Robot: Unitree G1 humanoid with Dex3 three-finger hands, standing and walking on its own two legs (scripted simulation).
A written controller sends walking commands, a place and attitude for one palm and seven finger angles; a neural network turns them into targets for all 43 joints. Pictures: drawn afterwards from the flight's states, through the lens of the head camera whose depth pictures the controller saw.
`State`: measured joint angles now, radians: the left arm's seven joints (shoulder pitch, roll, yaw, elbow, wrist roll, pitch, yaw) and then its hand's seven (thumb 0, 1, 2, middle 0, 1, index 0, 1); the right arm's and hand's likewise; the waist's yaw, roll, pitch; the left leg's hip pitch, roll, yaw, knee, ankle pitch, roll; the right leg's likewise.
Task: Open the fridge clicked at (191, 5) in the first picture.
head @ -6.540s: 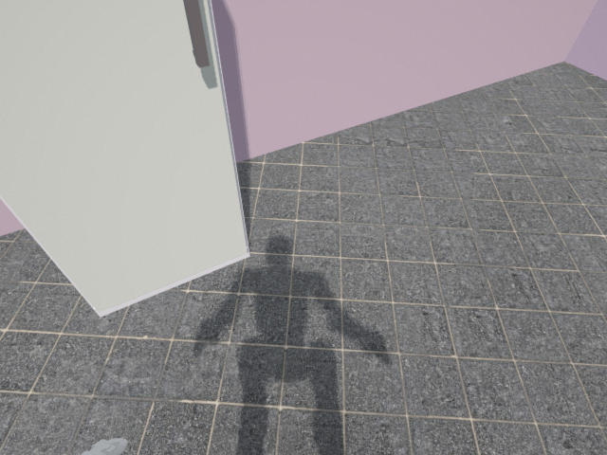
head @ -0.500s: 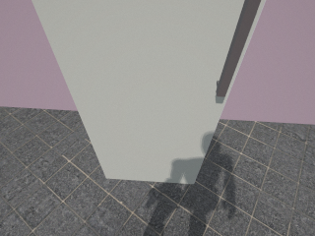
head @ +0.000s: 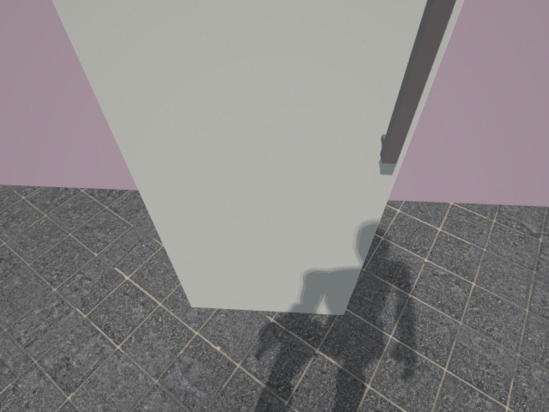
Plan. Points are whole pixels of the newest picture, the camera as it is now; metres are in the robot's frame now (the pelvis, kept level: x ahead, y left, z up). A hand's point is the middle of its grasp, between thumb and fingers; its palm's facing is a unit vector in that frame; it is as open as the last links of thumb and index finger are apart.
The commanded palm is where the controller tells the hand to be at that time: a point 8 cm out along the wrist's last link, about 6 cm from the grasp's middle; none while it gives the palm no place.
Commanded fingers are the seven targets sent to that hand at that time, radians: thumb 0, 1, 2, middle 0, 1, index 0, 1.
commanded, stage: look again from close up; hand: right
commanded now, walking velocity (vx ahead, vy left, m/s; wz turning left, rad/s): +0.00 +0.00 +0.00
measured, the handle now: (412, 68) +0.52 -0.17 +0.25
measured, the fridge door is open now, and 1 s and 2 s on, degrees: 0 0 0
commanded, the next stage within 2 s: shuffle to correct the standing spot in 0.22 s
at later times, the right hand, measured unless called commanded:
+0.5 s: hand out of the picture +0.01 -0.19 -0.18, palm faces +0.03 +0.97 -0.22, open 7.4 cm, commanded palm none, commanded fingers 0.00 -0.90 -0.90 0.20 0.30 0.20 0.30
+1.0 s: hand out of the picture +0.08 -0.17 -0.18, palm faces +0.06 +0.97 -0.23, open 7.3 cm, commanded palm none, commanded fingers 0.00 -0.90 -0.90 0.20 0.30 0.20 0.30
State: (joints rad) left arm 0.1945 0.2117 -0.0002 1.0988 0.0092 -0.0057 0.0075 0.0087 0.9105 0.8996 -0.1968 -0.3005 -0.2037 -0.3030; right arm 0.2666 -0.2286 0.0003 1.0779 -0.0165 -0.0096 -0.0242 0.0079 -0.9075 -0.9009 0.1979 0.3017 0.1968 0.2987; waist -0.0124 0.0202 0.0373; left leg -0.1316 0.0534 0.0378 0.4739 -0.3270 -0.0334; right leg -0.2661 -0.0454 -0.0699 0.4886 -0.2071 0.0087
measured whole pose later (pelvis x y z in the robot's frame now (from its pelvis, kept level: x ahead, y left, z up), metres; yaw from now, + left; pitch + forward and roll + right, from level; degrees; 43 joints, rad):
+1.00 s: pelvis +0.06 +0.01 -0.01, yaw +0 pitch +1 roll -1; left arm 0.26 0.13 0.02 1.12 0.01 0.02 0.05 0.02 0.93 0.90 -0.20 -0.30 -0.20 -0.30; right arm 0.26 -0.16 -0.03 1.05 -0.02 -0.01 -0.05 0.02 -0.93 -0.90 0.20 0.30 0.20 0.30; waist -0.01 0.02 0.05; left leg -0.22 0.04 0.11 0.59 -0.38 0.03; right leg -0.23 -0.05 -0.09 0.55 -0.33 0.03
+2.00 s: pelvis +0.04 -0.01 +0.00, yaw +1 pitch -1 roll -1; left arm 0.28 0.15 -0.01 1.12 0.01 -0.01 0.02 0.01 0.92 0.90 -0.20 -0.30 -0.20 -0.30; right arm 0.27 -0.15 0.02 1.11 -0.01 -0.01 -0.03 0.01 -0.91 -0.90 0.20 0.30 0.20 0.30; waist -0.01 0.00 0.04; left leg -0.19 0.05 0.08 0.48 -0.28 0.00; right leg -0.20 -0.02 -0.11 0.45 -0.24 -0.01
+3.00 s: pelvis +0.05 +0.01 +0.00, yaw +0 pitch -1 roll -1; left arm 0.22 0.17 -0.01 1.14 0.01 -0.02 0.03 0.01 0.91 0.90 -0.20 -0.30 -0.20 -0.30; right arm 0.25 -0.18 0.00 1.11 -0.01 -0.02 -0.03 0.01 -0.91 -0.90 0.20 0.30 0.20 0.30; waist -0.02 0.01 0.03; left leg -0.13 0.01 0.11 0.43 -0.29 0.03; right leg -0.16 -0.05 -0.07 0.41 -0.24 0.03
